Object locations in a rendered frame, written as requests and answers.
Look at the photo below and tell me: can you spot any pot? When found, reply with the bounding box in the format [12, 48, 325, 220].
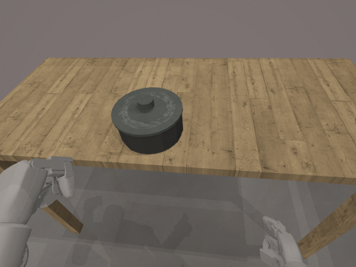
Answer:
[118, 116, 183, 154]

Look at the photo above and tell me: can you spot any robot left hand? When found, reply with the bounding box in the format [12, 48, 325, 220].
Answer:
[0, 156, 75, 225]

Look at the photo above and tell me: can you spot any lid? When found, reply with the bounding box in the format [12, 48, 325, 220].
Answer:
[111, 87, 183, 137]

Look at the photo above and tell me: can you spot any knob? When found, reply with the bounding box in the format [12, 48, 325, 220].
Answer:
[137, 94, 154, 111]

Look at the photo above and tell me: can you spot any left robot forearm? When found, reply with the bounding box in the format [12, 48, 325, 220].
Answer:
[0, 223, 32, 267]

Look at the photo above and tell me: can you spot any table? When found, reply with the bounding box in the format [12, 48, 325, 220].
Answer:
[0, 58, 356, 259]

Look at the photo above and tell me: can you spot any robot right hand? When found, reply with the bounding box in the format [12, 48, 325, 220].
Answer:
[260, 216, 304, 267]

